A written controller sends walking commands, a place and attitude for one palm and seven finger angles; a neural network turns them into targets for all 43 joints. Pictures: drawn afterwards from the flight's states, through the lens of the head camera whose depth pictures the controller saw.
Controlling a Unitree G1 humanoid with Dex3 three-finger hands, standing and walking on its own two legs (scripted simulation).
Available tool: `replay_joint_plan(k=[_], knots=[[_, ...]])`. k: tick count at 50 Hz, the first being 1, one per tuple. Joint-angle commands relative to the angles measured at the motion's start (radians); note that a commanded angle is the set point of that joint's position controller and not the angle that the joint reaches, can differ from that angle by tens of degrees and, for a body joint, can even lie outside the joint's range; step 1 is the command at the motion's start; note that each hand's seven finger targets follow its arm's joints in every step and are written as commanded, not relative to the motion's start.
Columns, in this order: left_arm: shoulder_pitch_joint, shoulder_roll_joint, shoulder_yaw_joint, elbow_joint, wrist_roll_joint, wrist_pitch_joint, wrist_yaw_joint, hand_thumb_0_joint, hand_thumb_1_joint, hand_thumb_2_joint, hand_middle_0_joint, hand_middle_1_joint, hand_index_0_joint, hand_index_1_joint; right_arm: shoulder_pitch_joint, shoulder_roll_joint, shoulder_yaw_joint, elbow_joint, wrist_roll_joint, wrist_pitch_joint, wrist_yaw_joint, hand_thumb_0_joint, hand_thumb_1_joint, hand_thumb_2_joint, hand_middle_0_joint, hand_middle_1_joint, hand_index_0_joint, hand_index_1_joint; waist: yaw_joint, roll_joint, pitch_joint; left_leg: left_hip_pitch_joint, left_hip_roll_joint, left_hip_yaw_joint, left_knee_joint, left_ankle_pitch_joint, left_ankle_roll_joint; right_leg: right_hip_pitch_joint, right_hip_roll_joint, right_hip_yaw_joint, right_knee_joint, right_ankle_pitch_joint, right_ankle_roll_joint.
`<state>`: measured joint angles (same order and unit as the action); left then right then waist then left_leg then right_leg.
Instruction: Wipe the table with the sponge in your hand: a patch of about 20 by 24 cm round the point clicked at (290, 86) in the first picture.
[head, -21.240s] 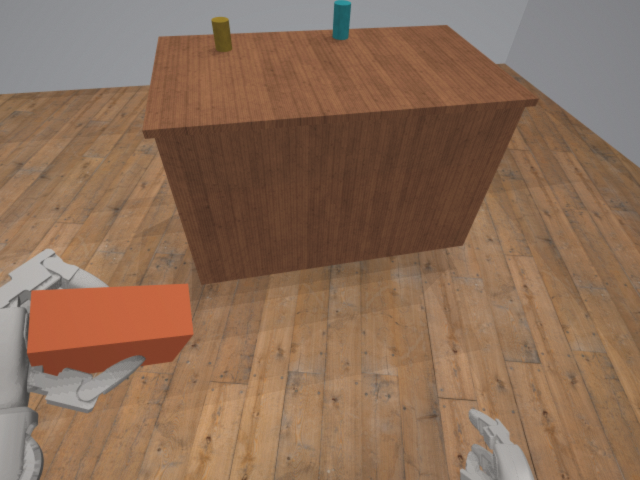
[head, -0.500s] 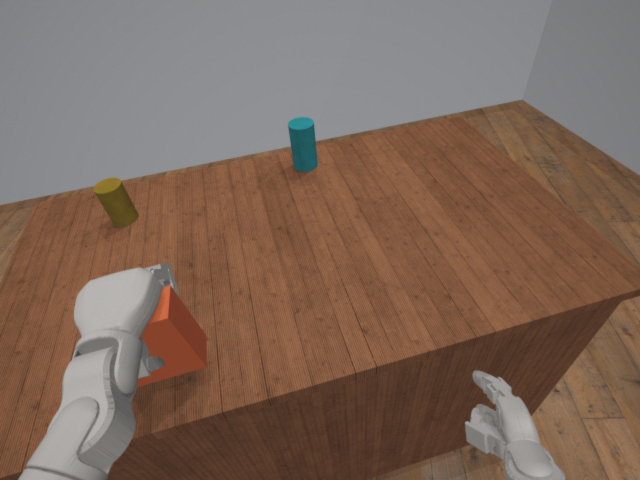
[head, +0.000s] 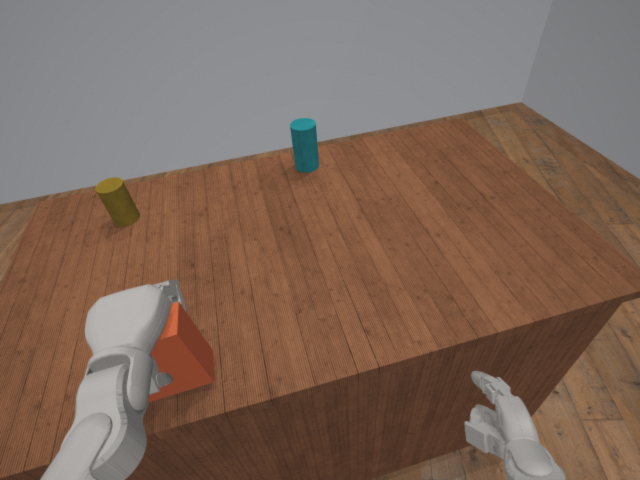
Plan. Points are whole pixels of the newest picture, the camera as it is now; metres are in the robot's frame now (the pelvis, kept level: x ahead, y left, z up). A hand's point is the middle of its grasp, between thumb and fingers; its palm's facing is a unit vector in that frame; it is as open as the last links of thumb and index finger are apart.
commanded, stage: lower the sponge onto the table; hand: left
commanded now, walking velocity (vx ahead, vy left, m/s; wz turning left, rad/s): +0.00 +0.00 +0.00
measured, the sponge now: (166, 362) +0.23 +0.26 +0.01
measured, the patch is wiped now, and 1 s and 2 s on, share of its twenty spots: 0.00 0.25 0.35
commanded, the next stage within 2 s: wipe forward along the first lane in 0.30 s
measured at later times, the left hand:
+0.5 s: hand (152, 336) +0.25 +0.28 +0.05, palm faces -0.01 -0.09 -1.00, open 9.6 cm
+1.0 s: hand (151, 302) +0.30 +0.31 +0.05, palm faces -0.08 -0.03 -1.00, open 9.6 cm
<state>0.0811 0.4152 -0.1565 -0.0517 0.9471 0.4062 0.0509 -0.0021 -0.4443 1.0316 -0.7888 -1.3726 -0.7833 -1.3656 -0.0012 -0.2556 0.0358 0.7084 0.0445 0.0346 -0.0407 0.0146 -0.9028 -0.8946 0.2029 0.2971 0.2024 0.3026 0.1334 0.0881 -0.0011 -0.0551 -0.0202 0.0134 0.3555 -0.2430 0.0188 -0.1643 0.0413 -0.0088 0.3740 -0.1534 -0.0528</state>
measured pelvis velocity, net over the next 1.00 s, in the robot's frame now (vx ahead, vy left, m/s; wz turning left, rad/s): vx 0.00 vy -0.01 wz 0.01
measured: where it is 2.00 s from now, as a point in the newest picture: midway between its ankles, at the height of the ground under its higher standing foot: outside the picture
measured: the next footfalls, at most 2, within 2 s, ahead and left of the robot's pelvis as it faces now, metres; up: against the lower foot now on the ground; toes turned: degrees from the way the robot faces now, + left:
none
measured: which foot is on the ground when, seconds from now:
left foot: down 0.00-1.00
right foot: down 0.00-1.00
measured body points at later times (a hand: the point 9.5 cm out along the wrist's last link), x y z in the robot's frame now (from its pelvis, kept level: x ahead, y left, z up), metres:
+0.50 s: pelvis +0.00 +0.00 +0.00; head -0.01 -0.04 +0.45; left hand +0.24 +0.28 +0.11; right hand +0.24 -0.21 -0.09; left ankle -0.03 +0.11 -0.74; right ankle +0.03 -0.09 -0.75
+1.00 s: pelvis +0.00 -0.01 -0.01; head +0.01 -0.04 +0.44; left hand +0.30 +0.31 +0.10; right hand +0.19 -0.25 -0.12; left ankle -0.03 +0.11 -0.74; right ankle +0.03 -0.09 -0.75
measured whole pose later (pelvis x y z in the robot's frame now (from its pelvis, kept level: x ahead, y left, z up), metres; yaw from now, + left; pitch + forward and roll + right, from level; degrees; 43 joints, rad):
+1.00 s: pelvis +0.00 -0.01 -0.01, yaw +1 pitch +3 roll +1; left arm -0.24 0.47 -0.06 0.41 0.96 0.30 0.07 0.00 -0.47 1.07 -0.79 -1.38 -0.79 -1.37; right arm 0.10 -0.29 0.01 0.73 0.08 0.04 -0.09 0.01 -0.90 -0.89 0.20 0.30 0.20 0.30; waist 0.08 0.07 -0.05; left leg -0.24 -0.02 0.00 0.45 -0.26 0.01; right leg -0.34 0.04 -0.02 0.45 -0.17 -0.06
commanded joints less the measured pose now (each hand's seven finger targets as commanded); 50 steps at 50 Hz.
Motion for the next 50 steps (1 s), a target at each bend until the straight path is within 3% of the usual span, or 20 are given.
replay_joint_plan(k=[1,3,8,9,13,17,18,19,21,23,24,28,30,33,34,38,40,43,46,50], knots=[[-0.263,0.178,0.127,-0.175,0.037,0.009,0.063,0.0,0.1,1.3,-1.2,-1.6,-1.2,-1.6,-0.223,-0.099,-0.031,-0.175,0.001,-0.051,-0.008,0.0,-0.9,-0.9,0.2,0.3,0.2,0.3,-0.008,-0.043,-0.178,-0.064,-0.008,-0.093,-0.052,0.222,0.014,0.129,-0.028,0.14,-0.056,0.068,-0.04],[-0.281,0.229,0.17,-0.184,0.033,0.01,0.069,0.0,0.1,1.3,-1.2,-1.6,-1.2,-1.6,-0.223,-0.104,-0.031,-0.18,0.001,-0.054,-0.012,0.0,-0.9,-0.9,0.2,0.3,0.2,0.3,-0.004,-0.044,-0.189,-0.059,-0.01,-0.098,-0.053,0.2,0.02,0.13,-0.023,0.163,-0.059,0.041,-0.044],[-0.296,0.21,0.149,-0.166,0.037,0.009,0.066,0.0,0.1,1.3,-1.2,-1.6,-1.2,-1.6,-0.217,-0.105,-0.032,-0.18,0.002,-0.054,-0.013,0.0,-0.9,-0.9,0.2,0.3,0.2,0.3,-0.01,-0.035,-0.201,-0.058,-0.012,-0.095,-0.045,0.208,0.021,0.126,-0.024,0.161,-0.055,0.057,-0.043],[-0.295,0.159,0.112,-0.162,0.034,0.004,0.064,0.0,0.1,1.3,-1.2,-1.6,-1.2,-1.6,-0.209,-0.097,-0.033,-0.185,0.004,-0.057,-0.013,0.0,-0.9,-0.9,0.2,0.3,0.2,0.3,-0.017,-0.029,-0.226,-0.063,-0.011,-0.084,-0.043,0.221,0.025,0.141,-0.026,0.136,-0.043,0.077,-0.038],[-0.23,0.199,0.157,-0.148,0.032,-0.004,0.068,0.0,0.1,1.3,-1.2,-1.6,-1.2,-1.6,-0.202,-0.107,-0.038,-0.181,-0.001,-0.055,-0.008,0.0,-0.9,-0.9,0.2,0.3,0.2,0.3,-0.003,-0.056,-0.217,-0.068,-0.01,-0.094,-0.04,0.233,0.02,0.14,-0.025,0.157,-0.041,0.1,-0.042],[-0.187,0.15,0.125,-0.113,0.017,-0.004,0.069,0.0,0.1,1.3,-1.2,-1.6,-1.2,-1.6,-0.199,-0.108,-0.042,-0.176,0.002,-0.049,-0.006,0.0,-0.9,-0.9,0.2,0.3,0.2,0.3,-0.011,-0.082,-0.184,-0.085,-0.008,-0.085,-0.029,0.226,0.02,0.124,-0.034,0.141,-0.043,0.115,-0.031],[-0.21,0.207,0.171,-0.117,0.02,-0.002,0.076,0.0,0.1,1.3,-1.2,-1.6,-1.2,-1.6,-0.197,-0.113,-0.04,-0.174,0.002,-0.049,-0.009,0.0,-0.9,-0.9,0.2,0.3,0.2,0.3,-0.011,-0.075,-0.175,-0.084,-0.009,-0.09,-0.032,0.2,0.022,0.111,-0.027,0.163,-0.049,0.078,-0.038],[-0.198,0.163,0.141,-0.091,0.016,0.006,0.074,0.0,0.1,1.3,-1.2,-1.6,-1.2,-1.6,-0.198,-0.106,-0.038,-0.182,0.006,-0.05,-0.011,0.0,-0.9,-0.9,0.2,0.3,0.2,0.3,-0.015,-0.088,-0.188,-0.1,-0.012,-0.079,-0.03,0.196,0.026,0.126,-0.032,0.141,-0.042,0.074,-0.03],[-0.256,0.157,0.121,-0.039,0.022,0.011,0.069,0.0,0.1,1.3,-1.2,-1.6,-1.2,-1.6,-0.194,-0.112,-0.037,-0.164,0.008,-0.045,-0.017,0.0,-0.9,-0.9,0.2,0.3,0.2,0.3,-0.029,-0.101,-0.143,-0.109,-0.008,-0.078,-0.032,0.17,0.022,0.081,-0.033,0.138,-0.056,0.04,-0.028],[-0.303,0.236,0.176,-0.019,0.03,0.014,0.072,0.0,0.1,1.3,-1.2,-1.6,-1.2,-1.6,-0.19,-0.121,-0.035,-0.155,0.009,-0.042,-0.026,0.0,-0.9,-0.9,0.2,0.3,0.2,0.3,-0.024,-0.077,-0.153,-0.107,-0.015,-0.08,-0.034,0.138,0.022,0.076,-0.028,0.162,-0.064,-0.004,-0.034],[-0.323,0.178,0.131,0.0,0.03,0.013,0.068,0.0,0.1,1.3,-1.2,-1.6,-1.2,-1.6,-0.184,-0.111,-0.035,-0.164,0.013,-0.044,-0.03,0.0,-0.9,-0.9,0.2,0.3,0.2,0.3,-0.035,-0.083,-0.171,-0.121,-0.016,-0.068,-0.032,0.141,0.026,0.09,-0.032,0.136,-0.052,0.009,-0.027],[-0.346,0.213,0.156,0.066,0.02,0.001,0.054,0.0,0.1,1.3,-1.2,-1.6,-1.2,-1.6,-0.171,-0.125,-0.038,-0.152,0.016,-0.042,-0.035,0.0,-0.9,-0.9,0.2,0.3,0.2,0.3,-0.034,-0.103,-0.179,-0.125,-0.016,-0.075,-0.024,0.139,0.023,0.074,-0.031,0.149,-0.051,0.018,-0.029],[-0.376,0.155,0.102,0.107,0.021,-0.006,0.046,0.0,0.1,1.3,-1.2,-1.6,-1.2,-1.6,-0.16,-0.117,-0.039,-0.157,0.019,-0.047,-0.038,0.0,-0.9,-0.9,0.2,0.3,0.2,0.3,-0.044,-0.103,-0.177,-0.134,-0.016,-0.069,-0.019,0.141,0.025,0.059,-0.034,0.121,-0.043,0.026,-0.024],[-0.418,0.239,0.169,0.164,0.022,-0.029,0.047,0.0,0.1,1.3,-1.2,-1.6,-1.2,-1.6,-0.13,-0.133,-0.042,-0.144,0.017,-0.045,-0.045,0.0,-0.9,-0.9,0.2,0.3,0.2,0.3,-0.046,-0.125,-0.194,-0.151,-0.016,-0.071,-0.009,0.125,0.026,0.058,-0.031,0.142,-0.04,0.025,-0.025],[-0.424,0.19,0.135,0.168,0.017,-0.04,0.045,0.0,0.1,1.3,-1.2,-1.6,-1.2,-1.6,-0.123,-0.123,-0.044,-0.158,0.019,-0.049,-0.046,0.0,-0.9,-0.9,0.2,0.3,0.2,0.3,-0.053,-0.129,-0.216,-0.161,-0.015,-0.062,-0.007,0.131,0.029,0.074,-0.037,0.115,-0.029,0.04,-0.018],[-0.449,0.257,0.185,0.263,0.021,-0.062,0.046,0.0,0.1,1.3,-1.2,-1.6,-1.2,-1.6,-0.092,-0.144,-0.047,-0.135,0.021,-0.047,-0.049,0.0,-0.9,-0.9,0.2,0.3,0.2,0.3,-0.057,-0.139,-0.185,-0.191,-0.018,-0.063,0.006,0.111,0.024,0.038,-0.035,0.144,-0.03,0.037,-0.022],[-0.467,0.207,0.139,0.297,0.021,-0.067,0.044,0.0,0.1,1.3,-1.2,-1.6,-1.2,-1.6,-0.084,-0.137,-0.049,-0.143,0.025,-0.05,-0.051,0.0,-0.9,-0.9,0.2,0.3,0.2,0.3,-0.064,-0.144,-0.179,-0.205,-0.016,-0.057,0.008,0.104,0.025,0.025,-0.04,0.121,-0.026,0.032,-0.016],[-0.491,0.28,0.195,0.364,0.024,-0.081,0.046,0.0,0.1,1.3,-1.2,-1.6,-1.2,-1.6,-0.055,-0.153,-0.054,-0.128,0.028,-0.046,-0.053,0.0,-0.9,-0.9,0.2,0.3,0.2,0.3,-0.063,-0.145,-0.192,-0.231,-0.02,-0.058,0.019,0.086,0.024,0.02,-0.037,0.134,-0.019,0.016,-0.018],[-0.48,0.225,0.152,0.402,0.027,-0.098,0.045,0.0,0.1,1.3,-1.2,-1.6,-1.2,-1.6,-0.037,-0.145,-0.059,-0.142,0.03,-0.048,-0.053,0.0,-0.9,-0.9,0.2,0.3,0.2,0.3,-0.066,-0.143,-0.211,-0.248,-0.02,-0.051,0.031,0.092,0.025,0.021,-0.043,0.11,-0.004,0.039,-0.013],[-0.553,0.25,0.163,0.445,0.025,-0.119,0.051,0.0,0.1,1.3,-1.2,-1.6,-1.2,-1.6,-0.007,-0.151,-0.063,-0.138,0.035,-0.05,-0.057,0.0,-0.9,-0.9,0.2,0.3,0.2,0.3,-0.08,-0.16,-0.216,-0.269,-0.017,-0.048,0.039,0.067,0.03,0.0,-0.043,0.107,-0.002,0.015,-0.008]])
